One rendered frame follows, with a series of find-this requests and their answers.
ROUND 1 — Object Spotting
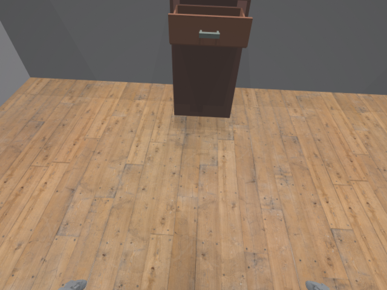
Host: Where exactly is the cabinet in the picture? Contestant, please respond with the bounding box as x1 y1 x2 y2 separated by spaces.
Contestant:
170 0 251 118

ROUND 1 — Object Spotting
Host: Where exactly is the drawer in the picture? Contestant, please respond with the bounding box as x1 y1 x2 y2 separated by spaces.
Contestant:
168 5 253 48

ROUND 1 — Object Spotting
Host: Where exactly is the handle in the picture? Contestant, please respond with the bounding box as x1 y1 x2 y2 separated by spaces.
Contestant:
199 30 220 39

